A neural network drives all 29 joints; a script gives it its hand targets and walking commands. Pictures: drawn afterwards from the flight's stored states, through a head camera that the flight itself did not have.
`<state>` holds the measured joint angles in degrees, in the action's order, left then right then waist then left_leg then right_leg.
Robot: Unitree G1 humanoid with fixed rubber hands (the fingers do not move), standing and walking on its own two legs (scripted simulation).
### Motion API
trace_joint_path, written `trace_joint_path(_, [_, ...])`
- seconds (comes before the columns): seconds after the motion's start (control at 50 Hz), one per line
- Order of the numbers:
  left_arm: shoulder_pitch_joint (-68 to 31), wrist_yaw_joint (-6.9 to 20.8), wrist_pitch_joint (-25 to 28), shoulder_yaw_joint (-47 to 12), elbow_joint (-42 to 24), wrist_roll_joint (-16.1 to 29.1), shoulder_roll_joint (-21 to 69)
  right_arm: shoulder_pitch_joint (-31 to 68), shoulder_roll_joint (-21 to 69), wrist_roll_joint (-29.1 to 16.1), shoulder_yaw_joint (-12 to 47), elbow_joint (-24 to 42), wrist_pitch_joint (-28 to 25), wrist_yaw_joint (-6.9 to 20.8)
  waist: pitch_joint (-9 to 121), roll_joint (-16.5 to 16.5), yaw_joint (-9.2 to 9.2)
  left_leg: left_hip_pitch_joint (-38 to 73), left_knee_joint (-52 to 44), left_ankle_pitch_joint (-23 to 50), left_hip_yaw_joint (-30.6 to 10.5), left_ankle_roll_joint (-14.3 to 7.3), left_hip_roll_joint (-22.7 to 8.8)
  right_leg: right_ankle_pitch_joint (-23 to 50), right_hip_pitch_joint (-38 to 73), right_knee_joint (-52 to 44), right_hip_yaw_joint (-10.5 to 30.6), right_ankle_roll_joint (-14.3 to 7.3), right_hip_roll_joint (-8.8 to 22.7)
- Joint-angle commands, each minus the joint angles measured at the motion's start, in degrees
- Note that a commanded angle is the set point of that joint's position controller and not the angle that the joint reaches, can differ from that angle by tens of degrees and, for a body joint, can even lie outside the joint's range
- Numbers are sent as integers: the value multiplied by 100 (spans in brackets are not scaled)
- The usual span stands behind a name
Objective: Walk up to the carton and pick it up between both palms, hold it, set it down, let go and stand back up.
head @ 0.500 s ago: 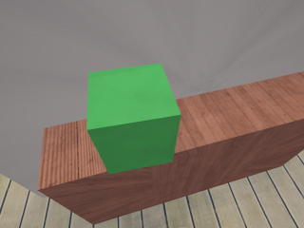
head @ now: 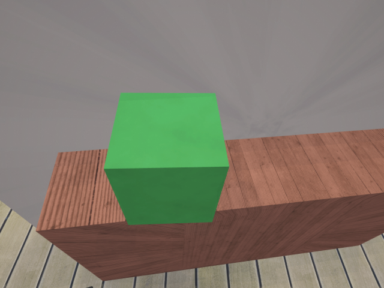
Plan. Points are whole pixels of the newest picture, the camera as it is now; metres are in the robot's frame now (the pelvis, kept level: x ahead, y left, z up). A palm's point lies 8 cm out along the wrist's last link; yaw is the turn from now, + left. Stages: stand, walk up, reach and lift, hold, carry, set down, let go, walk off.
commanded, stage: walk up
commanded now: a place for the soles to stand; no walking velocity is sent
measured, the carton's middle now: (169, 162) +0.39 +0.05 +0.02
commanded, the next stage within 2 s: none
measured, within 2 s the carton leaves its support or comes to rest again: neither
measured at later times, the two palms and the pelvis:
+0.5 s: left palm out of the picture +0.03 +0.29 -0.15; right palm out of the picture +0.07 -0.22 -0.12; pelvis -0.01 +0.02 -0.01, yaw +7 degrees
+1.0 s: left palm out of the picture +0.00 +0.26 -0.12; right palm out of the picture +0.10 -0.22 -0.13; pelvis -0.01 +0.00 +0.01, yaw +10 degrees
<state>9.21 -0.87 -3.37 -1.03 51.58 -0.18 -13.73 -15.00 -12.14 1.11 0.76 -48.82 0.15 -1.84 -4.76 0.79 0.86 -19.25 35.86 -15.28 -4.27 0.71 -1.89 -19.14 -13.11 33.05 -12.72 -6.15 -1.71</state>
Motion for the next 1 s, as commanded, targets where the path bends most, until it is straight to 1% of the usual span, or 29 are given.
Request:
trace_joint_path(0.0, [44, -7, 75, 319, -460, 41, -926, -445, -852, -22, -167, 215, -171, -73, 549, -454, -105, -174, 23, 2510, -257, -446, -326, 2106, 625, -259, 634, 397, 984])
trace_joint_path(0.02, [324, -3, 34, 277, -426, 40, -903, -337, -890, -15, -173, 254, -165, -68, 958, -458, -151, -119, 35, 2406, -534, -654, -479, 2219, 789, -61, 752, 473, 908])
trace_joint_path(0.06, [287, 21, -1, 241, -448, -42, -728, -252, -949, -74, -190, 360, -147, -88, 1002, -439, -156, -252, 16, 1974, -805, -634, -490, 1733, 730, -150, 730, 320, 855])
trace_joint_path(0.12, [41, 41, -72, 288, -514, -51, -946, -285, -833, -68, -139, 466, -82, -126, 865, 253, -120, -438, 538, 1187, -338, -444, -72, 1122, 453, -667, 902, 33, 1329])
trace_joint_path(0.16, [-127, 12, -67, 292, -541, -29, -957, -218, -758, -7, -116, 481, -63, -118, 418, 245, -99, -541, 561, 861, -8, -365, 49, 1360, 193, -865, 1042, -12, 1561])
trace_joint_path(0.2, [-17, 11, -122, 321, -569, -14, -1203, -373, -1030, 3, -224, 507, -73, -90, 652, -116, -37, -369, 496, 1092, -8, -339, 27, 746, 105, -656, 908, 14, 1558])
trace_joint_path(0.24, [-11, 2, -141, 286, -558, -75, -1128, -455, -873, 29, -203, 450, -72, -82, 445, 55, 0, -239, 462, 1134, -249, -430, 53, 147, -104, -758, 709, -53, 1387])
trace_joint_path(0.3, [38, 14, -129, 282, -444, 8, -1114, -252, -900, 12, -225, 485, -39, -102, 60, 128, -102, -693, 308, 255, -192, -367, 90, -845, -153, -1332, 1052, 24, 1656])
trace_joint_path(0.32, [-136, 11, -127, 262, -512, -49, -1123, -392, -725, 41, -210, 557, -64, -120, -77, 207, 22, -426, 461, 141, 80, -294, 166, -1076, -463, -1498, 1024, -33, 1881])
trace_joint_path(0.34, [-199, 42, -128, 270, -480, -25, -1120, -348, -807, 67, -212, 447, -100, -120, -15, -119, 63, -124, 308, 179, -8, -297, 102, -1298, -667, -1481, 1044, -150, 1793])
trace_joint_path(0.36, [-317, 48, -138, 307, -424, -33, -1208, -406, -854, 28, -234, 465, -117, -80, 95, -125, 172, -298, 69, 519, -205, -365, 7, -1311, -425, -1131, 685, -72, 1511])
trace_joint_path(0.42, [124, 68, -109, 224, -445, 14, -970, -364, -1192, 3, -257, 501, -180, -35, 352, -814, -28, -697, -919, 681, -1674, -807, -624, -960, 177, 62, 505, 183, 714])
trace_joint_path(0.44, [221, 66, -140, 181, -423, 8, -849, -375, -1269, -69, -281, 565, -186, -52, 465, -1225, 26, -913, -1428, 51, -2360, -1071, -905, -967, 340, 450, 576, 302, 430])
trace_joint_path(0.46, [416, 103, -108, 152, -444, 26, -739, -209, -1346, -39, -298, 540, -186, -122, 428, -1567, -144, -726, -1516, -306, -2622, -1070, -896, -1115, 174, 381, 749, 338, 322])
trace_joint_path(0.48, [351, 90, -98, 156, -516, -2, -846, -388, -1372, -64, -303, 505, -140, -120, 361, -1415, -78, -824, -1661, -429, -2742, -1038, -916, -1053, 271, 269, 763, 326, 342])
trace_joint_path(0.52, [654, 88, -9, 147, -427, -3, -791, -93, -1338, -27, -251, 614, -78, -118, 691, -1197, -112, -434, -1569, 290, -2398, -995, -901, -764, 297, 58, 866, 304, 383])
trace_joint_path(0.54, [795, 90, 28, 102, -343, 16, -625, -38, -1347, -55, -230, 555, -92, -121, 758, -1383, -246, -424, -1545, 479, -2200, -935, -916, -630, 334, -19, 953, 291, 331])
trace_joint_path(0.6, [756, 77, 116, 85, -383, -25, -658, 32, -1274, -36, -212, 499, -57, -70, 910, -977, -177, -407, -1305, 400, -1887, -724, -754, 0, 683, -391, 1034, 242, 526])
trace_joint_path(0.64, [719, 92, 164, 62, -325, -77, -726, 135, -1148, -45, -143, 438, -37, -29, 650, -603, -116, -569, -1010, -469, -1206, -467, -282, -362, 520, -1015, 1384, 120, 815])
trace_joint_path(0.66, [716, 109, 159, 117, -287, -97, -789, 94, -989, -48, -117, 405, 3, 7, 712, -35, -157, -619, -797, -669, -881, -399, -136, -904, 432, -1441, 1662, 21, 1088])
trace_joint_path(0.7, [338, 49, 149, 137, -437, 8, -1112, 12, -873, -25, -59, 394, 48, 20, -43, 516, -96, -805, -16, -516, -290, -294, 345, -1448, -267, -2189, 2236, 232, 1702])
trace_joint_path(0.74, [279, 0, 183, 43, -249, -23, -1000, 39, -810, 19, -39, 266, 7, 7, -124, 301, 51, 29, 106, -452, -164, -310, 230, -1576, -854, -2496, 2306, 103, 1827])
trace_joint_path(0.78, [122, -10, 215, 66, -250, -44, -928, -134, -848, -6, -20, 86, -26, -24, -236, 522, -17, -326, 27, -271, -245, -353, 174, -723, -468, -2230, 1913, 154, 1606])
trace_joint_path(0.8, [189, -6, 221, 39, -275, -2, -862, -80, -790, -14, -23, 128, -96, -6, -231, 112, 3, -184, -186, 119, -194, -312, 115, 104, -477, -2038, 1879, 145, 1670])
trace_joint_path(0.82, [280, -5, 237, 99, -187, 4, -988, -77, -794, -78, 15, 26, -125, -23, -28, 311, -94, -256, -356, 668, -151, -319, 139, 1033, 29, -1650, 1412, 256, 1401])
trace_joint_path(0.84, [437, -3, 285, 66, -94, -10, -1015, 24, -781, -59, -20, 42, -142, -44, 236, 215, -117, -60, -417, 726, -128, -324, 71, 1886, 268, -1454, 1416, 329, 1390])
trace_joint_path(0.92, [1058, 1, 226, 130, 50, 65, -987, -89, -694, -24, 28, -122, -192, -45, 693, -66, -198, -86, -297, 1035, -154, -366, -73, 2931, 971, -1136, 1130, 438, 1328])
trace_joint_path(0.94, [1052, -14, 215, 91, 126, 65, -977, 40, -766, 13, 43, -77, -174, -53, 721, 13, -244, -125, -361, 917, -185, -300, -74, 2857, 1059, -1157, 1147, 369, 1296])
trace_joint_path(0.98, [727, 8, 180, 61, 61, 35, -985, -2, -744, -19, 58, -193, -137, -76, 685, 285, -145, -144, -494, 498, -188, -304, -90, 1510, 887, -1505, 1247, 286, 1360])
